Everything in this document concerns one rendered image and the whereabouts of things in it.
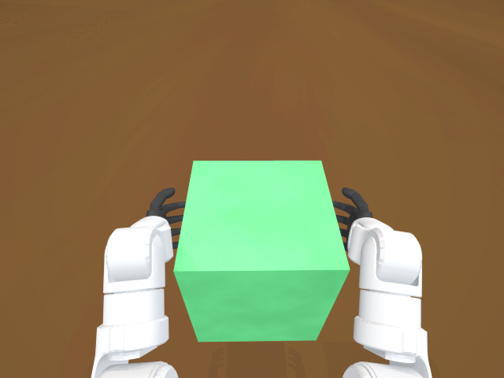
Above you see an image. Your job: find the left robot forearm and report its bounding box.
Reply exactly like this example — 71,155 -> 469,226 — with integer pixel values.
91,216 -> 173,378

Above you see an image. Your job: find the right robot forearm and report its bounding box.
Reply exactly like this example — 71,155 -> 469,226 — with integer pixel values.
347,217 -> 432,378

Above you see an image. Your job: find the carton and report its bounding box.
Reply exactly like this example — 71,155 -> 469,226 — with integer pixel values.
173,161 -> 350,342

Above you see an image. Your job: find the left robot hand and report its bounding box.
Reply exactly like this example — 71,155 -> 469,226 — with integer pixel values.
146,187 -> 186,249

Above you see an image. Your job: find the left robot upper arm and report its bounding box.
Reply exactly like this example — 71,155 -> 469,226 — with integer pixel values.
98,361 -> 178,378

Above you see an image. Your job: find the right robot hand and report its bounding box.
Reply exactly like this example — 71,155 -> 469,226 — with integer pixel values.
332,187 -> 372,252

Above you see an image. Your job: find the right robot upper arm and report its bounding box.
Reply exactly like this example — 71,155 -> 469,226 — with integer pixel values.
343,361 -> 423,378

